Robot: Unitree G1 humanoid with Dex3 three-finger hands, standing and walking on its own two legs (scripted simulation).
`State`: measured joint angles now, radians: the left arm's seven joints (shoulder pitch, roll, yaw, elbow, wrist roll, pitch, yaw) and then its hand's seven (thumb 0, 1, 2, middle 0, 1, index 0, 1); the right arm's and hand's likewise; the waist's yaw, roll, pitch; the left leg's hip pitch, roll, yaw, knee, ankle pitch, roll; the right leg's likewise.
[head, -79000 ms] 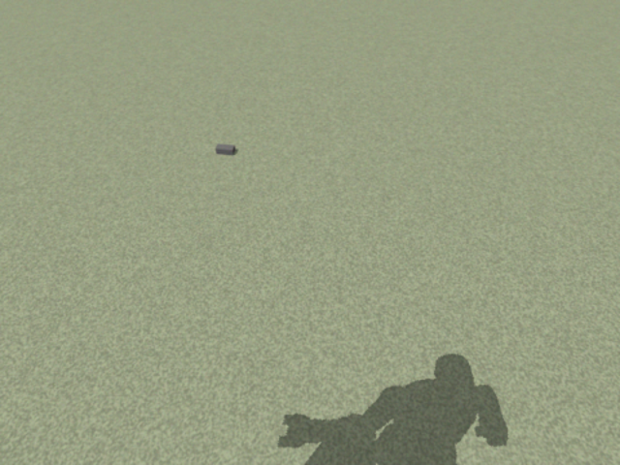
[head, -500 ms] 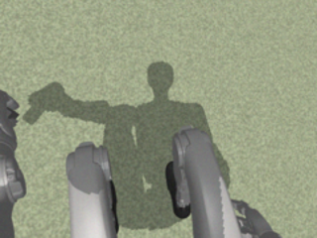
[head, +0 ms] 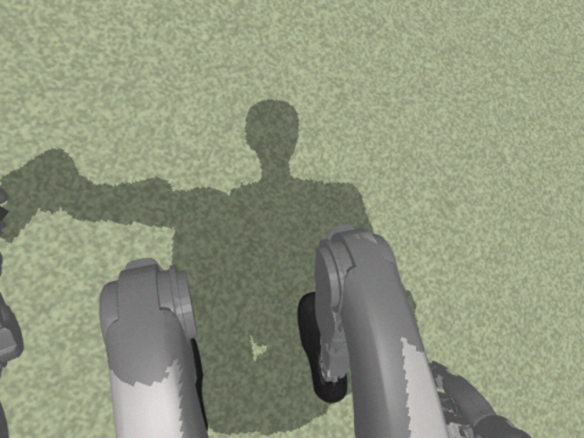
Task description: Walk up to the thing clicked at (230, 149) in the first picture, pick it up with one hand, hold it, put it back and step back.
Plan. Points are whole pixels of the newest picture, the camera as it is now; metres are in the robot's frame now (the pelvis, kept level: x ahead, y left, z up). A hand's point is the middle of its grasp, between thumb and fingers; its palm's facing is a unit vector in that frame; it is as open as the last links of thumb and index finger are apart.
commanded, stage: lower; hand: left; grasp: from above
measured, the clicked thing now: out of the picture +0.39 +0.40 -0.22
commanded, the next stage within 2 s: rest in 0.10 s
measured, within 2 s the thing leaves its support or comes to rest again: rests again in 0.98 s
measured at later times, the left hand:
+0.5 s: hand out of the picture +0.40 +0.37 -0.23, palm faces -0.35 -0.30 -0.89, open 5.6 cm
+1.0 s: hand (10, 222) +0.40 +0.36 -0.26, palm faces -0.33 -0.30 -0.89, open 5.5 cm
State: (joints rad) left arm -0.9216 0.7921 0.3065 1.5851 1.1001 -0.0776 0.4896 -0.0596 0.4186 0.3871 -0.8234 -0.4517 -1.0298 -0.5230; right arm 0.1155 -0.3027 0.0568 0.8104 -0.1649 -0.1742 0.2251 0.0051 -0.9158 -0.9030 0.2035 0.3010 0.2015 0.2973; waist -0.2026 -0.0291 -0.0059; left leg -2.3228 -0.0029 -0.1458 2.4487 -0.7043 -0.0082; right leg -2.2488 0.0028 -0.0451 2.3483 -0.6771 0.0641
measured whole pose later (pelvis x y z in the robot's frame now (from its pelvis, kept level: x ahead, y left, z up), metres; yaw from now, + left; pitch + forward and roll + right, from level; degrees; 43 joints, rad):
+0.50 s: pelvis +0.00 +0.01 -0.02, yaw -3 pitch +30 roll -11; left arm -0.92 0.89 0.35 1.68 1.13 -0.13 0.56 -0.08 0.45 0.36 -0.84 -0.40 -1.04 -0.46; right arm 0.09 -0.31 0.12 0.80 -0.22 -0.20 0.27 0.00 -0.91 -0.90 0.20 0.30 0.20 0.30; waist -0.25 -0.06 0.06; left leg -2.36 0.00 -0.19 2.54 -0.71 0.00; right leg -2.27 0.02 -0.08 2.40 -0.67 0.07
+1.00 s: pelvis +0.00 +0.01 -0.03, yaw -5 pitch +27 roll -14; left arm -0.97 0.99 0.36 1.81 1.15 -0.14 0.67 -0.09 0.49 0.29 -0.82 -0.42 -1.05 -0.43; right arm 0.07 -0.33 0.19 0.79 -0.28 -0.28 0.32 0.00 -0.91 -0.90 0.20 0.30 0.20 0.30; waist -0.29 -0.11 0.12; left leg -2.36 0.00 -0.23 2.59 -0.72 0.01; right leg -2.24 0.04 -0.11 2.41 -0.66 0.08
